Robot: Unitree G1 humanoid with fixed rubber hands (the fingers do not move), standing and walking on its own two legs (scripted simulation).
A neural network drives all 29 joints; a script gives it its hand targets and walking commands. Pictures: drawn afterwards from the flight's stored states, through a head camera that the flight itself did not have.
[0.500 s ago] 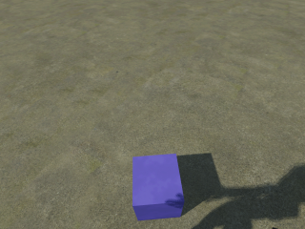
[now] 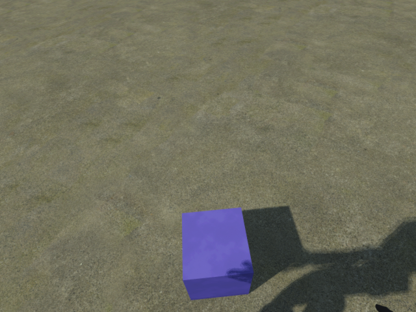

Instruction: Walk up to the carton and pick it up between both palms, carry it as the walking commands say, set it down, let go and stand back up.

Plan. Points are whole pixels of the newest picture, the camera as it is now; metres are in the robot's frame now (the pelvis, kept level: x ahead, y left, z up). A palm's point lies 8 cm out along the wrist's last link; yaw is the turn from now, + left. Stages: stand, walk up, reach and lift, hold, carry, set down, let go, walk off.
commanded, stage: walk up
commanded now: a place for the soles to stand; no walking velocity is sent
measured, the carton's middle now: (215, 254) +0.48 +0.02 -0.62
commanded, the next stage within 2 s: none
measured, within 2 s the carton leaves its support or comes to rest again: neither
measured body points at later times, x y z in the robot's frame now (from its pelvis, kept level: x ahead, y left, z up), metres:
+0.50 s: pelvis +0.00 +0.01 +0.00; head +0.01 +0.00 +0.45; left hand +0.12 +0.32 -0.10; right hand +0.09 -0.32 -0.11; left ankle -0.05 +0.11 -0.73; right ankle +0.02 -0.12 -0.73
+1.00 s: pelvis -0.02 +0.04 +0.00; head +0.01 +0.02 +0.44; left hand +0.07 +0.38 -0.09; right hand +0.10 -0.30 -0.11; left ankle -0.02 +0.16 -0.71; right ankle +0.02 -0.12 -0.73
